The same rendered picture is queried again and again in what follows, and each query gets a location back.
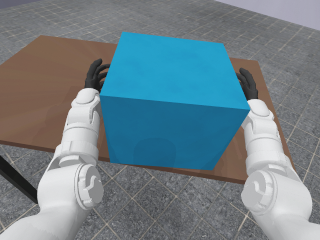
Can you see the left robot forearm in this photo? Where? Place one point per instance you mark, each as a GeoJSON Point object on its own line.
{"type": "Point", "coordinates": [80, 134]}

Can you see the carton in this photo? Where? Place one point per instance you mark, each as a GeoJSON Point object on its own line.
{"type": "Point", "coordinates": [170, 102]}

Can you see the robot right upper arm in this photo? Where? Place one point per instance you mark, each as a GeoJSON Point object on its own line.
{"type": "Point", "coordinates": [280, 205]}

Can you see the robot left upper arm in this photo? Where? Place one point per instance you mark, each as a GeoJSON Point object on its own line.
{"type": "Point", "coordinates": [66, 197]}

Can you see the right robot forearm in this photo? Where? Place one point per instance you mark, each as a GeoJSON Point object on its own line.
{"type": "Point", "coordinates": [263, 143]}

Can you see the left robot hand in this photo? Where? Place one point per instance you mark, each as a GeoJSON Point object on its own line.
{"type": "Point", "coordinates": [93, 79]}

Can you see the table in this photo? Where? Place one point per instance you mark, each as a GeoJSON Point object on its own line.
{"type": "Point", "coordinates": [39, 83]}

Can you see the right robot hand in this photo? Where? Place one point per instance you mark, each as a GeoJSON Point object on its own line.
{"type": "Point", "coordinates": [247, 84]}

